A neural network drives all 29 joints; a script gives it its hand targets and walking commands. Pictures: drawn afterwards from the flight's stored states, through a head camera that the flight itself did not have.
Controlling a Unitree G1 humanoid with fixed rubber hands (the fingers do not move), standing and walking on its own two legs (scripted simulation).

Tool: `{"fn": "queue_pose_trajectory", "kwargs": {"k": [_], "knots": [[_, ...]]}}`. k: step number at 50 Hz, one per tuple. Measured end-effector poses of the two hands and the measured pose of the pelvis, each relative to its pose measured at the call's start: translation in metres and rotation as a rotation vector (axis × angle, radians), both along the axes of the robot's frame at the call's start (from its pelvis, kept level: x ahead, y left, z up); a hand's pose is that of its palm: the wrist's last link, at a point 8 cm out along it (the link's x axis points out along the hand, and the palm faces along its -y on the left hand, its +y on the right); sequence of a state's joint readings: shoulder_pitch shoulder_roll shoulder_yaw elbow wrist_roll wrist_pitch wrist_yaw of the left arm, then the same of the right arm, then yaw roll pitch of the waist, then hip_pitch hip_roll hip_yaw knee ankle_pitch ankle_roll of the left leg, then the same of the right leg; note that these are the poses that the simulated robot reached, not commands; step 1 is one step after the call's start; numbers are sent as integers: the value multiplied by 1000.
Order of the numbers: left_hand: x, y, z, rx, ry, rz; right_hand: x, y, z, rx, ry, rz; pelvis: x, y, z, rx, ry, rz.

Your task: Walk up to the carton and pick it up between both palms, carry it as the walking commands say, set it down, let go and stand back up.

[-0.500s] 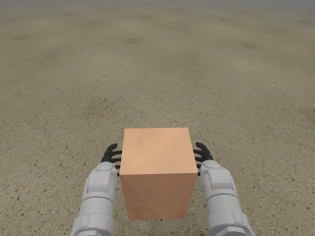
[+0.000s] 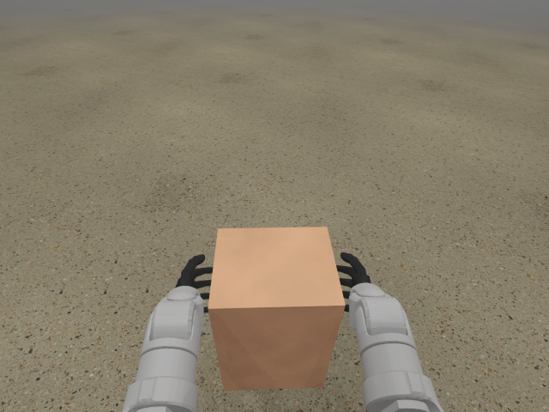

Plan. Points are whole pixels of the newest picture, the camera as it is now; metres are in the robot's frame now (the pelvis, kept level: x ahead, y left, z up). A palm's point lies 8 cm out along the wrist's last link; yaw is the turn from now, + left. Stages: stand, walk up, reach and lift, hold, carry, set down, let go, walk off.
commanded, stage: hold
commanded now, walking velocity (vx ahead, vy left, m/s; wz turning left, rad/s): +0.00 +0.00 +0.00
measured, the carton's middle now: (273, 312) +0.31 +0.00 -0.02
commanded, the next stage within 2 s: carry in 0.40 s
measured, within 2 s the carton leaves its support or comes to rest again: neither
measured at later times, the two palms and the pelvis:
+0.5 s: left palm (189, 299) +0.29 +0.13 +0.05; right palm (363, 298) +0.29 -0.14 +0.05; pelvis -0.01 +0.00 -0.01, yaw -3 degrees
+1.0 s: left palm (199, 323) +0.25 +0.11 +0.05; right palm (379, 303) +0.28 -0.16 +0.05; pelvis -0.02 -0.06 -0.02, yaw +8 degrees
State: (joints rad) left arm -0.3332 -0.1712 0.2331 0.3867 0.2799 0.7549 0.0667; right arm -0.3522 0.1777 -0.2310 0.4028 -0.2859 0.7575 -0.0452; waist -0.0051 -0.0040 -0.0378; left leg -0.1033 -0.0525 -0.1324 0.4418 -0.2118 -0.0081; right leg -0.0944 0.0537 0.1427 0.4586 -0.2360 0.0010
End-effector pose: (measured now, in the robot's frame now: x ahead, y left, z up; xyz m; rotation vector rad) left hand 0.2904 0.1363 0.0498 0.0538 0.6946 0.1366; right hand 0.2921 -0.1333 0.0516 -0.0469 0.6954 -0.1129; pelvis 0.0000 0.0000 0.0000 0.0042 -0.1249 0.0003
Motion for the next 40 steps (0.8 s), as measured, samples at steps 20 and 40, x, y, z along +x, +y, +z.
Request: {"fn": "queue_pose_trajectory", "kwargs": {"k": [20,40], "knots": [[-5,0,1,4,-4,-7,-7,0,0,-1,-4,-3,-6,1,-2,2,8,-7],[-14,-39,0,-57,11,27,-18,-40,0,58,13,-55,-11,-38,-24,-13,190,45]]}}
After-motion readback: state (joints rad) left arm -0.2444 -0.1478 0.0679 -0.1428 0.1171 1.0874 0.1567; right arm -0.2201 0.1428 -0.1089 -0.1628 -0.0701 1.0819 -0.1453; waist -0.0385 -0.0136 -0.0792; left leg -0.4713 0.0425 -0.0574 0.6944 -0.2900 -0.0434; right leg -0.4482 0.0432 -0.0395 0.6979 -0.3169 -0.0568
